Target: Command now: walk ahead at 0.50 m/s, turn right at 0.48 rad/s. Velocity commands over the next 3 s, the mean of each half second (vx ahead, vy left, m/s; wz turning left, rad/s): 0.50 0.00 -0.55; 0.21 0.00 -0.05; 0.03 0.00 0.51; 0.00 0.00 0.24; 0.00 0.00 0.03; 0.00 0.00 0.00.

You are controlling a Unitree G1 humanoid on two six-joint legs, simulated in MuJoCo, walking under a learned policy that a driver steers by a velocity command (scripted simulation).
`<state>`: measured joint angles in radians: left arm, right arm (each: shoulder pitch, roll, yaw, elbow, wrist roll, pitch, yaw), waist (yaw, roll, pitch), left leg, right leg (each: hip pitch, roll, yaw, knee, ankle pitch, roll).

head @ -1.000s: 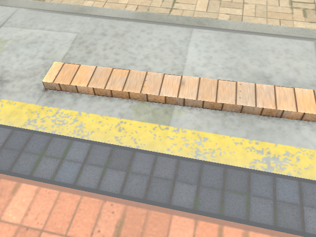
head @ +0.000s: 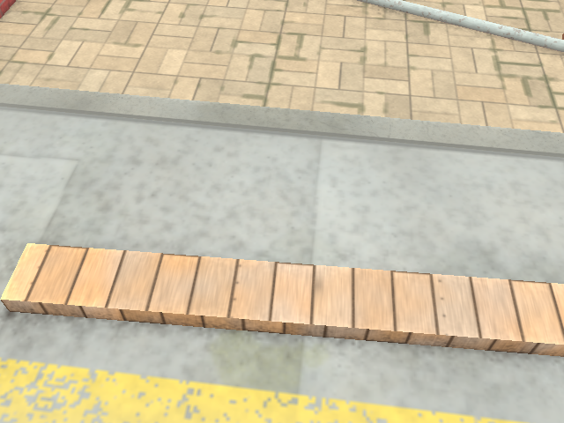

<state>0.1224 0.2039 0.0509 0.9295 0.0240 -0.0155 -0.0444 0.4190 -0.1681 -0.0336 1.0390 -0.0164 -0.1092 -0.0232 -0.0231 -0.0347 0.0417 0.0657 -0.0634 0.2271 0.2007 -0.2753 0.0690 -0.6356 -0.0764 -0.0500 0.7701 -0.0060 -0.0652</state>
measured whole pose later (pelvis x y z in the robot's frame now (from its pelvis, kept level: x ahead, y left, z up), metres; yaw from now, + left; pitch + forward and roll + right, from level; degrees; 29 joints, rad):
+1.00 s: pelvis +0.41 -0.05 +0.00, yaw -16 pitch +0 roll -1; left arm 0.14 0.24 0.03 0.81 0.03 0.04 0.02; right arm 0.28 -0.24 -0.05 0.87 -0.02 0.01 0.00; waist -0.04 -0.02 0.07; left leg -0.34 -0.09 -0.08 0.41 -0.07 0.07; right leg -0.44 0.03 0.06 0.91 -0.44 0.02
